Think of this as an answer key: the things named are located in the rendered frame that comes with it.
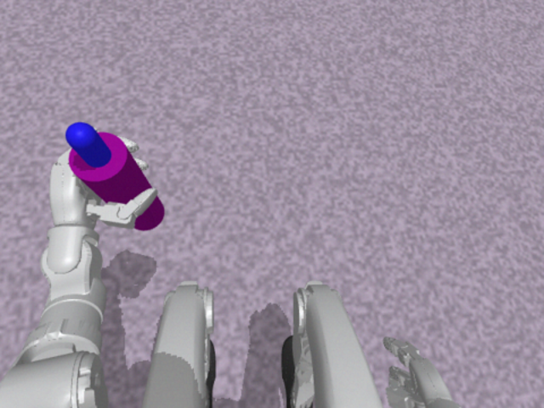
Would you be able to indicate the left robot hand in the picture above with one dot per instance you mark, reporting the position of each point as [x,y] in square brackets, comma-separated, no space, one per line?
[73,202]

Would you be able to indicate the right robot hand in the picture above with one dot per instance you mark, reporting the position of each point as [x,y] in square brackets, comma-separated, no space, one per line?
[419,387]

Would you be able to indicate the left robot arm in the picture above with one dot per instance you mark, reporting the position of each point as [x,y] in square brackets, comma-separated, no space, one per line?
[60,365]

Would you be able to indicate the bottle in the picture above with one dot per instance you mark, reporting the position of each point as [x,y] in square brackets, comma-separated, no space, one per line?
[103,162]

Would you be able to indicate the right robot foot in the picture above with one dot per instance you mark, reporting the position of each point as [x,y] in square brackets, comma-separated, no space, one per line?
[288,371]

